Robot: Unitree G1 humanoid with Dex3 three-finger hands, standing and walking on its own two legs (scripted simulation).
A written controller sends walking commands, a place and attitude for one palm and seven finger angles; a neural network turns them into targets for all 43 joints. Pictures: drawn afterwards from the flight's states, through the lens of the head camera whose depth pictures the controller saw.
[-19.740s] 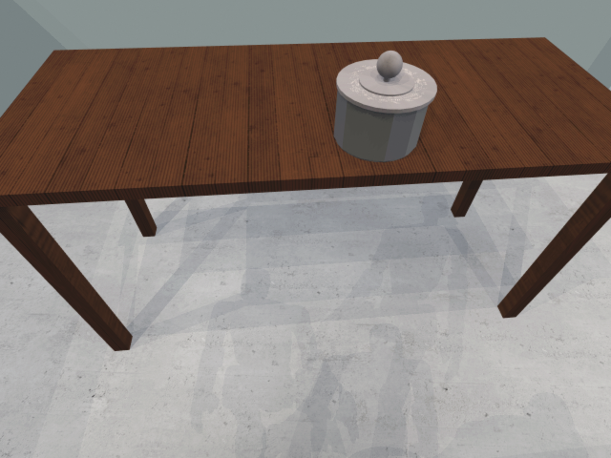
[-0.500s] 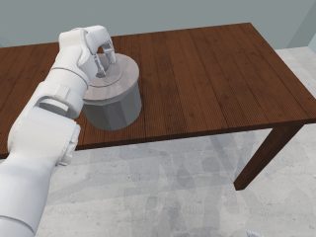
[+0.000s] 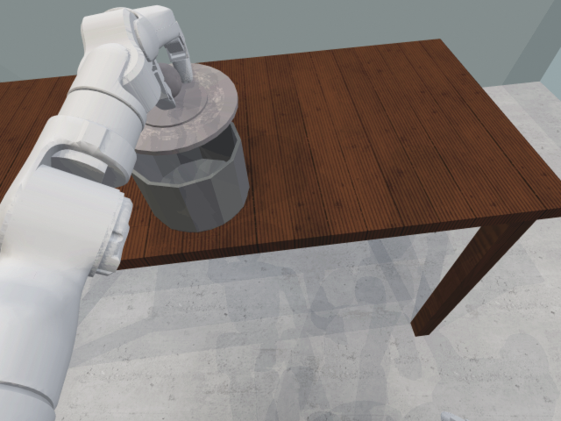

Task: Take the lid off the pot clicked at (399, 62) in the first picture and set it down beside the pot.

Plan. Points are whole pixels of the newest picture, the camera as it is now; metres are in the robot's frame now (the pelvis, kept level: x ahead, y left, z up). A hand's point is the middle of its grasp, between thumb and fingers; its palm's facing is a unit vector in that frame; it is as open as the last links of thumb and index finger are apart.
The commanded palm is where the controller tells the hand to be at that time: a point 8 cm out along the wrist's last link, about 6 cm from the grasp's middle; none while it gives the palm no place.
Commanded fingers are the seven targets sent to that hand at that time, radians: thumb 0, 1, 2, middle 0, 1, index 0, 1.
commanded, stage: lift the lid straight up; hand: left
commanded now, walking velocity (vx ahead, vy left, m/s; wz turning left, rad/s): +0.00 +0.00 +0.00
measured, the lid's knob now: (163, 81) +0.52 +0.13 +0.22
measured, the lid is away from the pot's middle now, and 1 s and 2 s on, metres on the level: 0.01 0.02 0.12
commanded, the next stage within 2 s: move the lid sideways beside the pot in 1.06 s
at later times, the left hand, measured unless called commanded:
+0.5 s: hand (136, 49) +0.49 +0.13 +0.28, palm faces -0.22 -0.15 -0.96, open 7.5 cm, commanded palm +0.48 +0.14 +0.36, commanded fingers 0.00 0.71 0.82 -0.90 -1.07 -0.88 -1.08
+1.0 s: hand (108, 17) +0.48 +0.14 +0.32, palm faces -0.15 -0.14 -0.98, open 7.5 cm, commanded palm +0.48 +0.14 +0.38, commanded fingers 0.00 0.71 0.82 -0.90 -1.07 -0.88 -1.08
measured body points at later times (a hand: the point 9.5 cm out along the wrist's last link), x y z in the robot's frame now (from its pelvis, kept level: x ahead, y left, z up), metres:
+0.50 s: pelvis -0.01 +0.00 +0.00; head +0.03 -0.02 +0.45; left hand +0.50 +0.14 +0.34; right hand +0.08 -0.26 -0.13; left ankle +0.02 +0.11 -0.74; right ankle -0.06 -0.13 -0.74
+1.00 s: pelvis -0.01 +0.01 +0.00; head +0.02 -0.02 +0.45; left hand +0.48 +0.15 +0.38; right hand +0.07 -0.25 -0.13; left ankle +0.02 +0.11 -0.74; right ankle -0.06 -0.13 -0.74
